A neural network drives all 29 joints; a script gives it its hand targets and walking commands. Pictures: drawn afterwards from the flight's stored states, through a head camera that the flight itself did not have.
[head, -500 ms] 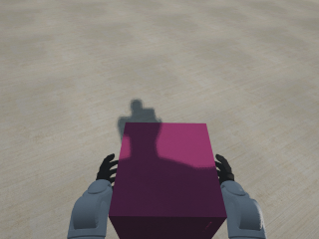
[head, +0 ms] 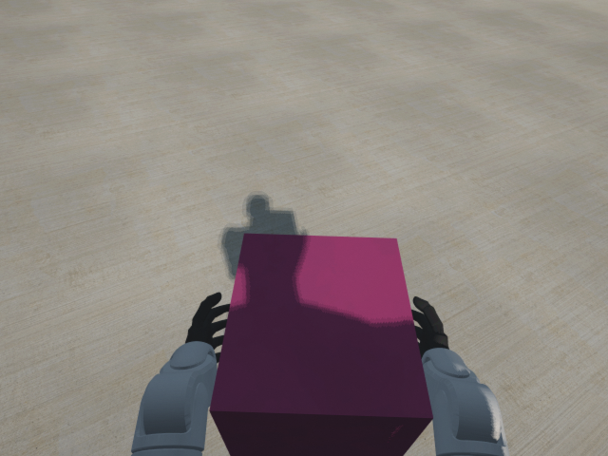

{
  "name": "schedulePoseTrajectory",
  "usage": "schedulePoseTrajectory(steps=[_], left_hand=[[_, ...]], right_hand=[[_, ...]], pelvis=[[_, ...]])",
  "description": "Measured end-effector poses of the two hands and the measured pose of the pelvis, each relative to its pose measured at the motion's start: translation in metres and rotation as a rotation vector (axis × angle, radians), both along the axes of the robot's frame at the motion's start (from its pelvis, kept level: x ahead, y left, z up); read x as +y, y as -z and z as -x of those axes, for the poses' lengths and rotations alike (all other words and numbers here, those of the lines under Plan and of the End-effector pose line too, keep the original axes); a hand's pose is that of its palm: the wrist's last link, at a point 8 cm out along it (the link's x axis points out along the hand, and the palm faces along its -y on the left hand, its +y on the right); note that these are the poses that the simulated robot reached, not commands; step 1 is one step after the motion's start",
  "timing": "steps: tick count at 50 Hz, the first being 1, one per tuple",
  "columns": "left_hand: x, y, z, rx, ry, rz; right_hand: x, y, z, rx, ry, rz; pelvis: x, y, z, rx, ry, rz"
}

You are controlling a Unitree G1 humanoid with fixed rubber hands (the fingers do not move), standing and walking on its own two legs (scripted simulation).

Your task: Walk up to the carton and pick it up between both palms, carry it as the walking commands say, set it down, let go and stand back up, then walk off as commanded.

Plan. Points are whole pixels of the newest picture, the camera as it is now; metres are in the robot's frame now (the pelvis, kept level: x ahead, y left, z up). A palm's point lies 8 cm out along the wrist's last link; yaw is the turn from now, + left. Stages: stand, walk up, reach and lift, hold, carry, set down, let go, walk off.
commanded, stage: carry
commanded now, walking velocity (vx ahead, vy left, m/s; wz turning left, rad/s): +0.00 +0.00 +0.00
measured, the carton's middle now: (315, 366) +0.28 +0.00 -0.03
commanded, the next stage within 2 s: none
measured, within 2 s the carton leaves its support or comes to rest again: neither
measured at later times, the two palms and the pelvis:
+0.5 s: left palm (193, 352) +0.26 +0.16 +0.03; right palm (424, 357) +0.27 -0.13 +0.03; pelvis +0.00 +0.01 +0.00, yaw -1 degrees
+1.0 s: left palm (198, 357) +0.26 +0.15 +0.03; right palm (432, 360) +0.27 -0.14 +0.04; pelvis +0.00 +0.00 +0.00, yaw -1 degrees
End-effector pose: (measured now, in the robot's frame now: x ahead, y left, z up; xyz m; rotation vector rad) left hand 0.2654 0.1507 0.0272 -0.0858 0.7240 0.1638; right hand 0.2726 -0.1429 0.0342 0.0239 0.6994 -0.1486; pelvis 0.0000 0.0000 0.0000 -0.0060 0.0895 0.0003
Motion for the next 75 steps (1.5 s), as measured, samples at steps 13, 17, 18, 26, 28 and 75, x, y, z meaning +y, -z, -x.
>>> schedulePoseTrajectory(steps=[13, 17, 18, 26, 28, 75], left_hand=[[0.01, -0.004, -0.004, -0.035, -0.011, 0.006], [0.012, -0.004, -0.001, -0.036, -0.005, 0.003], [0.013, -0.003, 0.0, -0.031, -0.005, 0.0], [0.01, -0.002, 0.002, -0.006, 0.008, -0.012], [0.008, 0.001, 0.001, -0.007, 0.021, -0.015], [-0.022, -0.004, 0.022, -0.024, 0.053, -0.025]], right_hand=[[0.01, -0.008, -0.007, -0.034, -0.012, 0.008], [0.012, -0.01, -0.006, -0.036, -0.011, 0.008], [0.012, -0.008, -0.005, -0.03, -0.013, 0.006], [0.009, -0.001, 0.003, -0.005, 0.006, -0.007], [0.007, 0.001, 0.003, -0.006, 0.006, -0.002], [-0.023, -0.005, 0.027, -0.02, 0.009, -0.003]], pelvis=[[0.008, 0.002, -0.008, -0.011, 0.001, 0.008], [0.01, 0.003, -0.007, -0.021, 0.002, 0.008], [0.01, 0.003, -0.007, -0.024, 0.005, 0.006], [0.012, 0.001, -0.002, -0.034, 0.012, 0.008], [0.012, 0.0, -0.001, -0.029, 0.016, 0.009], [-0.014, -0.003, 0.019, -0.079, 0.024, 0.004]])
